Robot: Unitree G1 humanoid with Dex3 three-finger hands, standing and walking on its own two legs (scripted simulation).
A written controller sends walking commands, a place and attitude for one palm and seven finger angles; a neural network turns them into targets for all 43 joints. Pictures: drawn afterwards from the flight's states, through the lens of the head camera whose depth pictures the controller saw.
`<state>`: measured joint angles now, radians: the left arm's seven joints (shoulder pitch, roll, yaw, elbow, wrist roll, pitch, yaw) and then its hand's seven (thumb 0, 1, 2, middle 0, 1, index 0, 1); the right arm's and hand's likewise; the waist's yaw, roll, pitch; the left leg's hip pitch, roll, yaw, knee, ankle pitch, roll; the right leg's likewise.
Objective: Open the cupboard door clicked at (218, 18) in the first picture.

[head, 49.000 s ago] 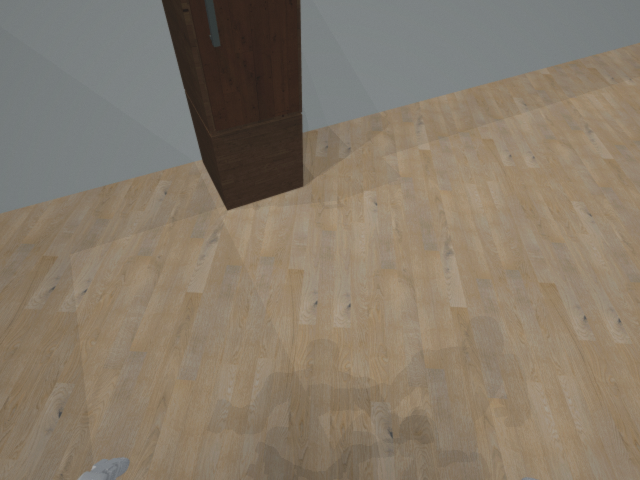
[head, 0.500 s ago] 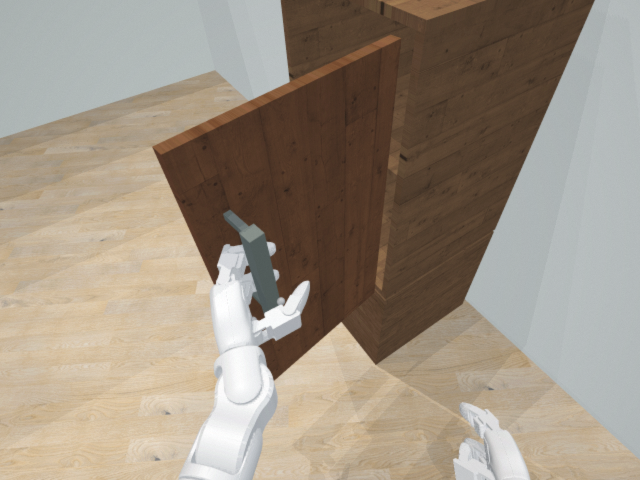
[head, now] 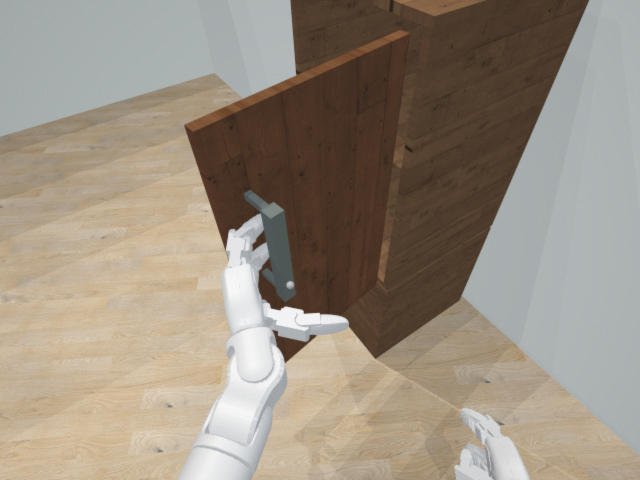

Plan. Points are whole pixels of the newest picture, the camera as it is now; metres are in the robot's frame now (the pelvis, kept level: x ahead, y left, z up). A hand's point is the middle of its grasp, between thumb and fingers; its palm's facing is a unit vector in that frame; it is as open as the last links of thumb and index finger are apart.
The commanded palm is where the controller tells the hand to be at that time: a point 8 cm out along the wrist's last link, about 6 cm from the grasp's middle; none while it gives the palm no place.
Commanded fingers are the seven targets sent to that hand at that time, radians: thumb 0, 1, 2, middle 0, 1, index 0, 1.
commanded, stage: slide the hand sideways off the handle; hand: left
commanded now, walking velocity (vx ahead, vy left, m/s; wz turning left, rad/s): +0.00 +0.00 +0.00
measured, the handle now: (270, 249) +0.39 +0.09 +0.08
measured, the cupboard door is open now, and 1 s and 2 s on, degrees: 99 100 100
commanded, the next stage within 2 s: draw the hand back to the body in 1.30 s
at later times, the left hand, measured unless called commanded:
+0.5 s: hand (284, 304) +0.30 +0.06 +0.09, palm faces -0.13 -0.99 +0.02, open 16.4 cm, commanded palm +0.27 +0.12 +0.08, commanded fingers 0.00 -0.50 0.30 -0.15 -0.30 -0.15 -0.30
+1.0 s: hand (240, 343) +0.26 +0.11 +0.07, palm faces -0.09 -1.00 -0.04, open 16.3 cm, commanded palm +0.23 +0.17 +0.08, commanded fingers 0.00 -0.50 0.30 -0.15 -0.30 -0.15 -0.30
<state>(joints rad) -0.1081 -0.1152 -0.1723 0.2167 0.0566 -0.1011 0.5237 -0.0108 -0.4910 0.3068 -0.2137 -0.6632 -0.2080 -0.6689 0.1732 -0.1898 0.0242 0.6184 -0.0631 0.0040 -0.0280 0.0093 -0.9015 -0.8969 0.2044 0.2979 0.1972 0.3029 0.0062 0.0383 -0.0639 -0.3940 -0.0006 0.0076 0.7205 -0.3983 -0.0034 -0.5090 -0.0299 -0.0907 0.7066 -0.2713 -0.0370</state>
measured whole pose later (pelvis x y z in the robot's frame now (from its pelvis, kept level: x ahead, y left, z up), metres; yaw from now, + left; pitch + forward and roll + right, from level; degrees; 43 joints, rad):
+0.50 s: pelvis -0.01 +0.01 +0.00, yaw -1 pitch +3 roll +1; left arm -0.10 0.02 -0.13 0.23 -0.10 -0.16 0.01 -0.01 -0.50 0.30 -0.13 -0.29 -0.12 -0.30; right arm 0.25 -0.22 0.05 0.57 0.00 -0.13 -0.01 0.01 -0.90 -0.90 0.20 0.30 0.20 0.30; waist 0.02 0.02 -0.05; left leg -0.38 -0.02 0.04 0.71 -0.38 0.01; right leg -0.51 -0.04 -0.06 0.71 -0.25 -0.02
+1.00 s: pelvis +0.02 +0.01 +0.00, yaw +0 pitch +5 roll +0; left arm 0.31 0.12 -0.08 -0.14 -0.11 -0.15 -0.10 -0.01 -0.50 0.30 -0.15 -0.30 -0.15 -0.30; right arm 0.22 -0.22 0.05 0.52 0.00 -0.17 -0.02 0.01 -0.90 -0.90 0.21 0.30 0.20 0.30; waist 0.03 0.04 -0.07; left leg -0.38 0.00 0.01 0.74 -0.44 0.00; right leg -0.51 -0.03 -0.08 0.73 -0.32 -0.03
